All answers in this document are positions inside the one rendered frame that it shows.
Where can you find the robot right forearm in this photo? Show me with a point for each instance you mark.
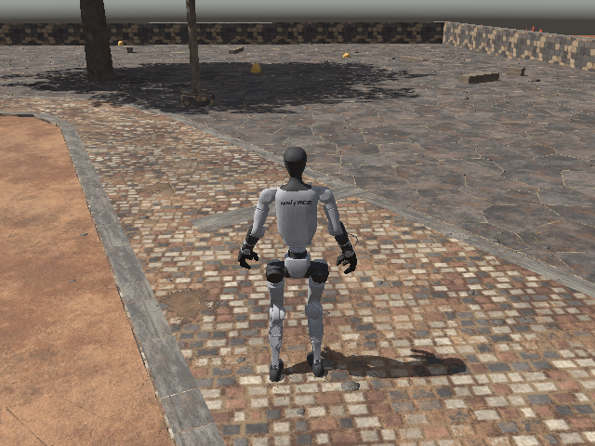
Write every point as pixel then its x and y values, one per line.
pixel 344 242

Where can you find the right robot hand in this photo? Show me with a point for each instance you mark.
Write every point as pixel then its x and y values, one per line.
pixel 352 260

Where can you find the robot right foot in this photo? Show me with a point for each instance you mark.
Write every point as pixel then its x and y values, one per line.
pixel 318 369

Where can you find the robot right upper arm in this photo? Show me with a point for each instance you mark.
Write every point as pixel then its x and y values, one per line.
pixel 326 196

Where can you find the left robot hand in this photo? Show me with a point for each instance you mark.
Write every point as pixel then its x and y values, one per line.
pixel 242 257

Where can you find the robot left forearm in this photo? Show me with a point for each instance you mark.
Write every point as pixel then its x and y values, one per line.
pixel 249 242

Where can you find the robot left upper arm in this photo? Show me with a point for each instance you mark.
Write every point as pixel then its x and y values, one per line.
pixel 266 197

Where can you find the robot head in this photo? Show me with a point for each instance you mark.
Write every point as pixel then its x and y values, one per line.
pixel 295 159

